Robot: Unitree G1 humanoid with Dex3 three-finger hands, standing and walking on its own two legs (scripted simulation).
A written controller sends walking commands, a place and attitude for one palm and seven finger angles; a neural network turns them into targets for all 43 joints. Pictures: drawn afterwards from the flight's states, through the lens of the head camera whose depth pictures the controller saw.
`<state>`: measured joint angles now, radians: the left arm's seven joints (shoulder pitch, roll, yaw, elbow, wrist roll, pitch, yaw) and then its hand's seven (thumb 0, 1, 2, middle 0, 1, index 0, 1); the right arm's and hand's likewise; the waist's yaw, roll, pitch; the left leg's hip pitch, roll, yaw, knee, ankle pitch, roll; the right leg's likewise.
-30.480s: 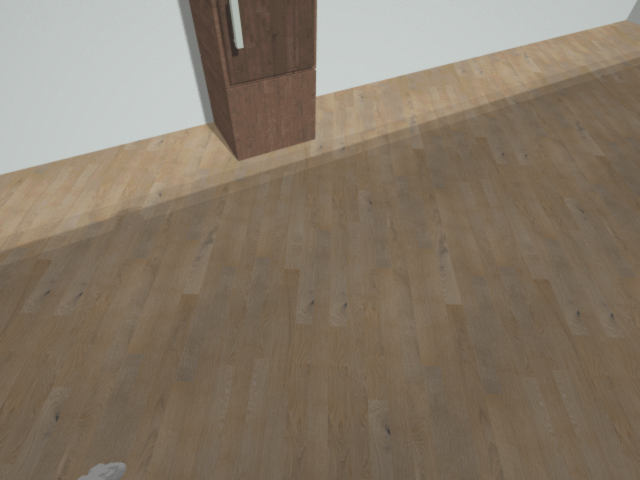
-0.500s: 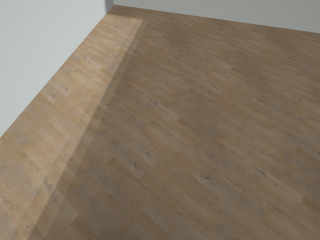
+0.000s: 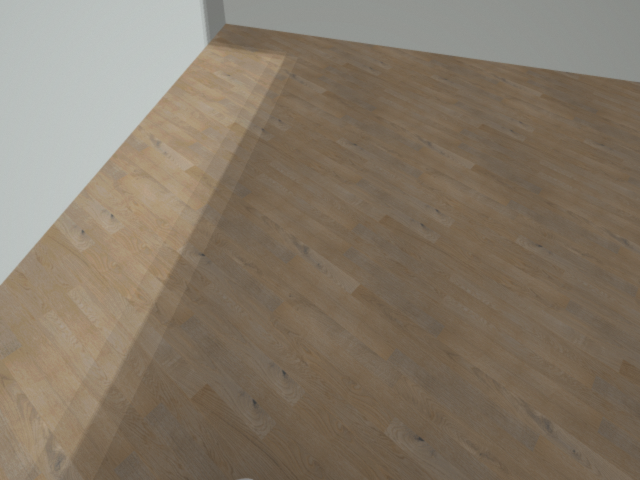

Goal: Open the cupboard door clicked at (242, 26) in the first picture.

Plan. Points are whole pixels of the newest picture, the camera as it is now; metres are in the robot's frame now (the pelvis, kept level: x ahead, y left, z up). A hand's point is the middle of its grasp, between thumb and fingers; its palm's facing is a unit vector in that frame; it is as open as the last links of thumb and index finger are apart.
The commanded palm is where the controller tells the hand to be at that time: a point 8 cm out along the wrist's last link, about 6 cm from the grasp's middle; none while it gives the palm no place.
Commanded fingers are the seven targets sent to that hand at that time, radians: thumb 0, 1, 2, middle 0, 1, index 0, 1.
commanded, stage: turn to face it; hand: left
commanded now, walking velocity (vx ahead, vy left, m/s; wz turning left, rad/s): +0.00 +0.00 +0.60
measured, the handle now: out of the picture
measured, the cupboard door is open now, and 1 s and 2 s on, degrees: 42 42 42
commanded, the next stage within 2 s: none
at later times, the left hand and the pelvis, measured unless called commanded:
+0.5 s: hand out of the picture +0.09 +0.16 -0.16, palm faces +0.34 -0.91 -0.23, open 7.3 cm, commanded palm none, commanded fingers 0.00 0.90 0.90 -0.20 -0.30 -0.20 -0.30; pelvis +0.11 -0.04 +0.01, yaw +19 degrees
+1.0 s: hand out of the picture +0.10 +0.14 -0.15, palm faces +0.58 -0.77 -0.26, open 7.3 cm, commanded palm none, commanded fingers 0.00 0.90 0.90 -0.20 -0.30 -0.20 -0.30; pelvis +0.16 -0.07 +0.01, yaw +38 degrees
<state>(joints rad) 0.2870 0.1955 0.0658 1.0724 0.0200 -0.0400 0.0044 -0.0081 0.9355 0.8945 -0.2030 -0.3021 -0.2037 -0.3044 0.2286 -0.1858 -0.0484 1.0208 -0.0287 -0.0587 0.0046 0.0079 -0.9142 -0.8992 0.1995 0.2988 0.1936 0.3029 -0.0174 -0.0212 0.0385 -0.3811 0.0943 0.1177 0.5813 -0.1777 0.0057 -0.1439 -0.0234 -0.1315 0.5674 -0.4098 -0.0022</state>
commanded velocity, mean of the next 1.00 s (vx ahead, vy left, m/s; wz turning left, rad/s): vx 0.00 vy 0.00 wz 0.60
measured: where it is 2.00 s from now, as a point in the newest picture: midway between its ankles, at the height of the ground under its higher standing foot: outside the picture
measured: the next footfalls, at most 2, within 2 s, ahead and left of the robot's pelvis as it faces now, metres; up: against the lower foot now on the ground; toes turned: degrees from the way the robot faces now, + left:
right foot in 0.22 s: +0.12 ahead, -0.15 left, +0.00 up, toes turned +5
left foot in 0.54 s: +0.14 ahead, +0.10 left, +0.00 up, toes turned +27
